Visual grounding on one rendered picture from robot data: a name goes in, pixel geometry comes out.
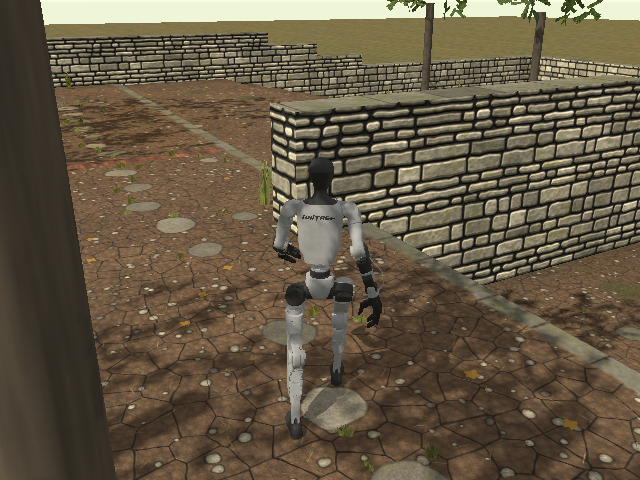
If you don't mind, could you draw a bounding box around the robot right forearm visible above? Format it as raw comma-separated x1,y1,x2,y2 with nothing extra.
356,242,379,298

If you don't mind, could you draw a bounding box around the left robot foot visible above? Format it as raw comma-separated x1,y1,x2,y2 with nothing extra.
285,411,303,439

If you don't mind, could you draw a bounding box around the robot left upper arm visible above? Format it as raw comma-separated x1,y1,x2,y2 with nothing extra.
273,199,301,250

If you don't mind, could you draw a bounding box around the robot left forearm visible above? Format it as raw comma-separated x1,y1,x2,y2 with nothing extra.
272,235,288,255

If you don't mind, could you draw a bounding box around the robot right shin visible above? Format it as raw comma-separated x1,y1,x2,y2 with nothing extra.
332,313,347,373

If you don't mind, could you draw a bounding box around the robot right upper arm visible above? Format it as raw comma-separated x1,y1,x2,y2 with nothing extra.
341,201,366,259

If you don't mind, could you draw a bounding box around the robot left hand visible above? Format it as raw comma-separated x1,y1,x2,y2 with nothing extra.
278,244,301,263

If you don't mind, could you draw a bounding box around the robot right hand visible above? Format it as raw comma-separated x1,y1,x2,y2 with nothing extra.
358,295,382,328

